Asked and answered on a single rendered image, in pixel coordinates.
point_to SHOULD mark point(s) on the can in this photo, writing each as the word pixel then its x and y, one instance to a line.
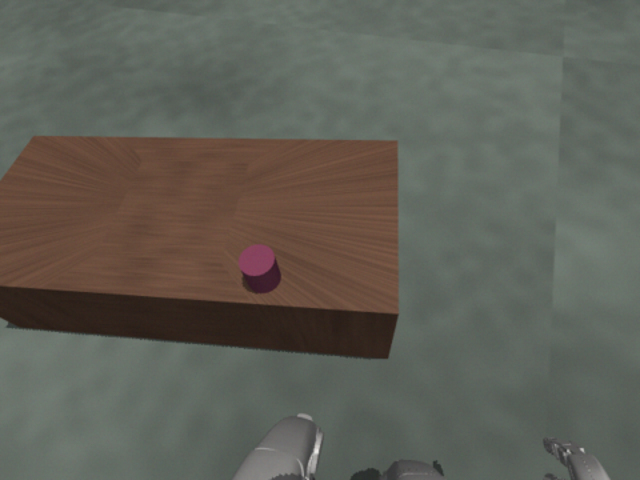
pixel 260 269

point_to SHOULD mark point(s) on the right robot hand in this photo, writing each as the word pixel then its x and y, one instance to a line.
pixel 581 466

